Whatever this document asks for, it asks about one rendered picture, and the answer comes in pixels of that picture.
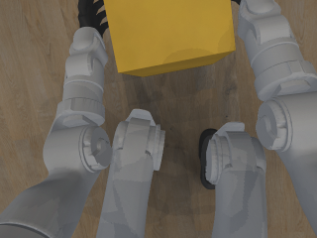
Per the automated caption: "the robot left shin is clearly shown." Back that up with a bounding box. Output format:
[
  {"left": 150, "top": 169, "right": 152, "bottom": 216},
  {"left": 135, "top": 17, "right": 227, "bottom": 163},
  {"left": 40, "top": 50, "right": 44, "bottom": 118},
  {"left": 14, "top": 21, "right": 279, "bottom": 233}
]
[{"left": 112, "top": 108, "right": 156, "bottom": 154}]

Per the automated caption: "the robot left hand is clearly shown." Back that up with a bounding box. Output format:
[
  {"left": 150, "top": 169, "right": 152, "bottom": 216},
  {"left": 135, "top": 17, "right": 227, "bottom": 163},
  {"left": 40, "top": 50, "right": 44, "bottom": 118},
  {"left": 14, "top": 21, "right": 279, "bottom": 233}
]
[{"left": 77, "top": 0, "right": 109, "bottom": 38}]

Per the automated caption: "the robot shin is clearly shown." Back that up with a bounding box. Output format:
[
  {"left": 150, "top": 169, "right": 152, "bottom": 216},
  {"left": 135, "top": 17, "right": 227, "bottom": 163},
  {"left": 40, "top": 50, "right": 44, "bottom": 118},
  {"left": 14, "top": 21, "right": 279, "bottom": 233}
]
[
  {"left": 112, "top": 108, "right": 156, "bottom": 154},
  {"left": 205, "top": 121, "right": 266, "bottom": 184}
]

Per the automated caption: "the carton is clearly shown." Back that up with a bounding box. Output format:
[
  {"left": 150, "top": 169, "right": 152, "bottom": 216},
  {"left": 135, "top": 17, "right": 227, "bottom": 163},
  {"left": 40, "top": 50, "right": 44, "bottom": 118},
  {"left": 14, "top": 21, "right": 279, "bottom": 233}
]
[{"left": 103, "top": 0, "right": 236, "bottom": 77}]

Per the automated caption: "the robot right shin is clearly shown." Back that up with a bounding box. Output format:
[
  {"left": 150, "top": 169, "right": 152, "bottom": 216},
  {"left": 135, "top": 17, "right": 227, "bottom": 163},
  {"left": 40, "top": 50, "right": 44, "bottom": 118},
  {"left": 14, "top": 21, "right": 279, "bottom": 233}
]
[{"left": 205, "top": 121, "right": 266, "bottom": 184}]

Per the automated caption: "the robot left upper arm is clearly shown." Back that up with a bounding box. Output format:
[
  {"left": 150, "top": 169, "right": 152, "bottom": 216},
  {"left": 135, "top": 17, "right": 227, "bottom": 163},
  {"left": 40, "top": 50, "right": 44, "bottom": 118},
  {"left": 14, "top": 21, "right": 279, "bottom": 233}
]
[{"left": 0, "top": 124, "right": 113, "bottom": 238}]

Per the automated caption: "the left robot forearm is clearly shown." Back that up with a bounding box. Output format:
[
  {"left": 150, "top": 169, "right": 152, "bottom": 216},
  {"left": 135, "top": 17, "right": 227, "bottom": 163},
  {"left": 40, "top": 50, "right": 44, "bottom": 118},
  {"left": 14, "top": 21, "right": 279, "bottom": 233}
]
[{"left": 43, "top": 27, "right": 108, "bottom": 158}]

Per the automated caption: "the robot right upper arm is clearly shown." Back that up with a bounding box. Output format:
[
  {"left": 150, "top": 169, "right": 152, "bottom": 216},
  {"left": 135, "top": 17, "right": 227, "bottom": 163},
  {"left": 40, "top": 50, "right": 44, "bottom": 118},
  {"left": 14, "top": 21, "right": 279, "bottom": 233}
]
[{"left": 256, "top": 91, "right": 317, "bottom": 237}]

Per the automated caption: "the right robot forearm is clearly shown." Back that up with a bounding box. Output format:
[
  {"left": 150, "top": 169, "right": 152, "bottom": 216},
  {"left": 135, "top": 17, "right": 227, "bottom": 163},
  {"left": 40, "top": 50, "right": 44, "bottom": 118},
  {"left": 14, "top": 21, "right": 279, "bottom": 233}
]
[{"left": 237, "top": 0, "right": 317, "bottom": 101}]

